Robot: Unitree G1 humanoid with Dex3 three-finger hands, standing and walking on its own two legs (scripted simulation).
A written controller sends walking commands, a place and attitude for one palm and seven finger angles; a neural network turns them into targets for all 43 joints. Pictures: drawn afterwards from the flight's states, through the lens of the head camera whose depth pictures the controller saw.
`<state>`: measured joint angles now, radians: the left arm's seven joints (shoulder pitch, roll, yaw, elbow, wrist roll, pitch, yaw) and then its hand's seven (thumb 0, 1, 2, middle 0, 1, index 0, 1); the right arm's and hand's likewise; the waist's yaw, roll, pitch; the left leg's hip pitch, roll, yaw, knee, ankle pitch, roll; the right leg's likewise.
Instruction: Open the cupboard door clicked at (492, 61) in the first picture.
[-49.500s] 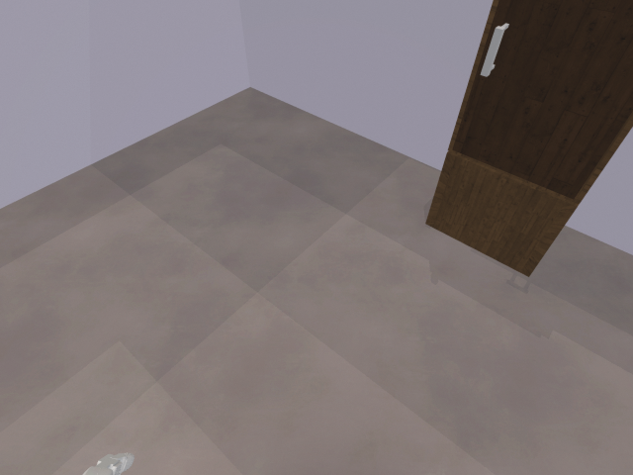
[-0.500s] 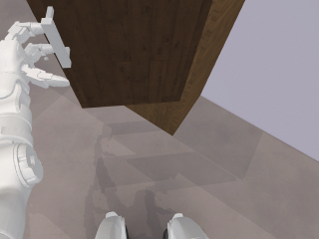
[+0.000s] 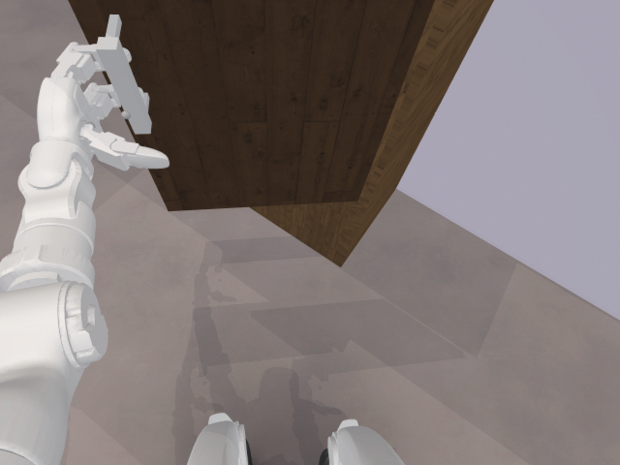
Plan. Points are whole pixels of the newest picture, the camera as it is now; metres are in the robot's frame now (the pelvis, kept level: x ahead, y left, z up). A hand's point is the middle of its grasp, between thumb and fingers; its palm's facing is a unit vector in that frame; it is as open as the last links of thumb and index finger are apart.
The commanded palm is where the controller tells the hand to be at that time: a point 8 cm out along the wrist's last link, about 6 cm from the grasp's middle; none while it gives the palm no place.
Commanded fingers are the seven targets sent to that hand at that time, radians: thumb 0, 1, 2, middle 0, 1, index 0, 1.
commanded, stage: slide the fingers in behind the handle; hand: left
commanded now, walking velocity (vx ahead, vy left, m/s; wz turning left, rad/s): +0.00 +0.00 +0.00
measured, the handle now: (129, 78) +0.59 +0.19 +0.10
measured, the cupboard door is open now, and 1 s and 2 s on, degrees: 41 41 67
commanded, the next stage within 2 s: close the thumb around the handle in 0.42 s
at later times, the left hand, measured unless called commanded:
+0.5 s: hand (133, 115) +0.52 +0.18 +0.10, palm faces +0.03 -1.00 -0.01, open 14.0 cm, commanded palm +0.50 +0.22 +0.09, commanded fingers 0.00 -0.50 0.30 -0.30 -1.20 -0.30 -1.20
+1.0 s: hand (142, 108) +0.54 +0.17 +0.09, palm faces +0.03 -1.00 -0.01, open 7.9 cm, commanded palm +0.51 +0.21 +0.09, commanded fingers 0.00 0.90 0.90 -0.40 -1.35 -0.40 -1.35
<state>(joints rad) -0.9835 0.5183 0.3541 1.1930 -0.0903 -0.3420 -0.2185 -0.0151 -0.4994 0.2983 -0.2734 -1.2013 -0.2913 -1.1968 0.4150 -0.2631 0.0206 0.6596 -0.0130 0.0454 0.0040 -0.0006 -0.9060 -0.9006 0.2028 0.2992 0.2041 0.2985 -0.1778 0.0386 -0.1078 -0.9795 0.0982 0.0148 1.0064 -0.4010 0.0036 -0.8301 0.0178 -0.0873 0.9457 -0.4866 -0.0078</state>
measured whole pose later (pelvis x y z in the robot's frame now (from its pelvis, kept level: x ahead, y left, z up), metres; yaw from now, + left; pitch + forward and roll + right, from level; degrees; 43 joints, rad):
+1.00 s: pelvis +0.00 -0.01 +0.00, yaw +0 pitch +22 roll -3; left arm -1.01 0.54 0.41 1.23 -0.07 -0.34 -0.20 0.00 0.37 0.67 -0.36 -1.29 -0.36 -1.29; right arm 0.42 -0.26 0.03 0.66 -0.01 0.05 0.00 0.00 -0.91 -0.90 0.20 0.30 0.20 0.30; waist -0.20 0.05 -0.10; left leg -0.99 0.11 0.02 1.00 -0.40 -0.01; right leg -0.86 0.03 -0.08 0.96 -0.49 -0.02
